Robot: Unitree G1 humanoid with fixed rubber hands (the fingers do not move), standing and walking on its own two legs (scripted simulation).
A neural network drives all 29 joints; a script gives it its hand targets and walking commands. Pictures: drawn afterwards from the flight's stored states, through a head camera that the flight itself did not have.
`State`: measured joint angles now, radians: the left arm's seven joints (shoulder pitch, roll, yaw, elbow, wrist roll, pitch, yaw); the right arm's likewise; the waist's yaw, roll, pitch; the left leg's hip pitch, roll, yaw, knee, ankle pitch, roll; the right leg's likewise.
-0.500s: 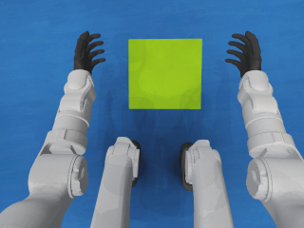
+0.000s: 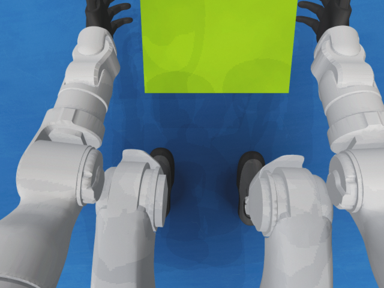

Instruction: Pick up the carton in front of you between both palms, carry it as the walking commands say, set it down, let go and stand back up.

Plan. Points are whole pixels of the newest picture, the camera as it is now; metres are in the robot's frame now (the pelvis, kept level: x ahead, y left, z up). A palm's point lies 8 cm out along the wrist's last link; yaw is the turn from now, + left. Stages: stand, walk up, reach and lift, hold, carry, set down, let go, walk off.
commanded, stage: reach and lift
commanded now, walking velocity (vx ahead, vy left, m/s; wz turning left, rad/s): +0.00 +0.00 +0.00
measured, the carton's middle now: (213, 37) +0.51 +0.00 -0.25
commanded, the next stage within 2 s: none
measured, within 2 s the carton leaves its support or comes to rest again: leaves its support in 0.72 s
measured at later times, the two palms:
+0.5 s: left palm (118, 18) +0.53 +0.15 -0.18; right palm (311, 17) +0.53 -0.15 -0.18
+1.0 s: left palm (94, 3) +0.52 +0.15 -0.08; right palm out of the picture +0.52 -0.16 -0.08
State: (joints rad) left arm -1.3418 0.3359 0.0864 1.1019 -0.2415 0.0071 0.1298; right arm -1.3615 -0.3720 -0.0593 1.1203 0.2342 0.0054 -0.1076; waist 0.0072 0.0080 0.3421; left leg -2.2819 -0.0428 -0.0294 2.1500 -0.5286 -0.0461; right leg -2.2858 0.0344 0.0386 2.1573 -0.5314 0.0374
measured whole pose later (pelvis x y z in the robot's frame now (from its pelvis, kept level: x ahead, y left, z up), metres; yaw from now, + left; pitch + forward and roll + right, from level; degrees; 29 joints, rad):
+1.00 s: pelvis +0.01 +0.00 +0.01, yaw +0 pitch +38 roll +0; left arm -1.13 0.12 0.28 0.82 -0.08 0.20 0.17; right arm -1.18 -0.18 -0.20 0.88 0.07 0.20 -0.15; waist 0.01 0.02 0.06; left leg -2.25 -0.10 -0.06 2.14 -0.56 -0.08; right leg -2.25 0.09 0.06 2.15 -0.56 0.07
